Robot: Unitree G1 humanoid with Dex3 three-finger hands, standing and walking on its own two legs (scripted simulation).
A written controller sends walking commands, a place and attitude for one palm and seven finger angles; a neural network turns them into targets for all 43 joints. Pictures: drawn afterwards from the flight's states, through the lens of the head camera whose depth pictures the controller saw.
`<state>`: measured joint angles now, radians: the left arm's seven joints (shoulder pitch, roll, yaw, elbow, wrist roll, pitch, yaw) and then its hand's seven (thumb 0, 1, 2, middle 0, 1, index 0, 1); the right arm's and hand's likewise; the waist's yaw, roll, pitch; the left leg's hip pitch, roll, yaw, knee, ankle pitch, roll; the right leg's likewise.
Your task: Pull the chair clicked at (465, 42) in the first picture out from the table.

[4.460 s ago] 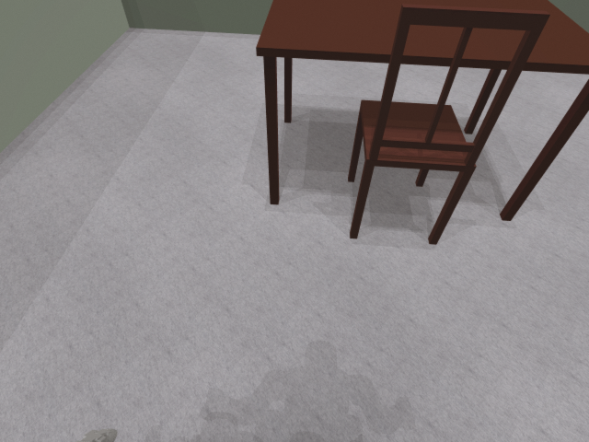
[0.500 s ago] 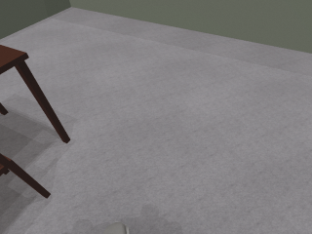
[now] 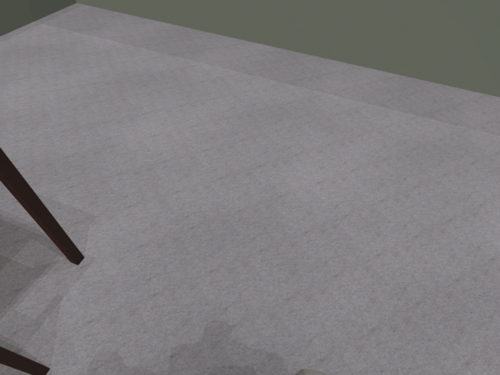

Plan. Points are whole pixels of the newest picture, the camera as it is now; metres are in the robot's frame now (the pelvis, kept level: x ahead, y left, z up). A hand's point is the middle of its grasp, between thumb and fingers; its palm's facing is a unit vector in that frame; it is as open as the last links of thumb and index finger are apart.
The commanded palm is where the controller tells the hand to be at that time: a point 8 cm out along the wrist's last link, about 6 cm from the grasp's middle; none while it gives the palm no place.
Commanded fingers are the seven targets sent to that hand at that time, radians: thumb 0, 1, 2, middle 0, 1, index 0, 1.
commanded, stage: turn to face it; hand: left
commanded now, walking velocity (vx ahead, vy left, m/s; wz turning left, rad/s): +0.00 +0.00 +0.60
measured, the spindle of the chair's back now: out of the picture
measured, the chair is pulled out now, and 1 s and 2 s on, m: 0.00 0.00 0.00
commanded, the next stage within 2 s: take the last steps up to it in 1.92 s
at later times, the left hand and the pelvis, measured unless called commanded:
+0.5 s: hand out of the picture +0.05 +0.20 -0.18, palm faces +0.35 -0.91 -0.23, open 7.3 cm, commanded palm none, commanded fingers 0.00 0.90 0.90 -0.20 -0.30 -0.20 -0.30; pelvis +0.03 -0.02 -0.01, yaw +19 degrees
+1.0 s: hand out of the picture -0.01 +0.17 -0.15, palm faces +0.59 -0.75 -0.31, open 7.4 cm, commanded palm none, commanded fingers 0.00 0.90 0.90 -0.20 -0.30 -0.20 -0.30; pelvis +0.03 -0.06 -0.01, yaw +36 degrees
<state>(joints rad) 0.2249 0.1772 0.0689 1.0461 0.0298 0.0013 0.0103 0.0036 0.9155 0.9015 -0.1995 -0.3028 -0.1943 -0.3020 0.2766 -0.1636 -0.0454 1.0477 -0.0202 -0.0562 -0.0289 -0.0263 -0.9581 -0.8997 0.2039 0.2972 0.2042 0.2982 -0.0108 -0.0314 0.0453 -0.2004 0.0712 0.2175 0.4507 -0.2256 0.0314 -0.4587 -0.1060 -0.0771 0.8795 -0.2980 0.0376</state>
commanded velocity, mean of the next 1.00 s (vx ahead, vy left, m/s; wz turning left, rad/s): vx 0.00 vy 0.00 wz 0.60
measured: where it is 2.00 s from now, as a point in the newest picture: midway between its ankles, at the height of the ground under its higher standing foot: outside the picture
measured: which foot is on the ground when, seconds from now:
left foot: down 0.00-0.14, up 0.16-0.50, down 0.52-0.94, up 0.96-1.00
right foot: up 0.00-0.10, down 0.12-0.52, up 0.54-0.92, down 0.94-1.00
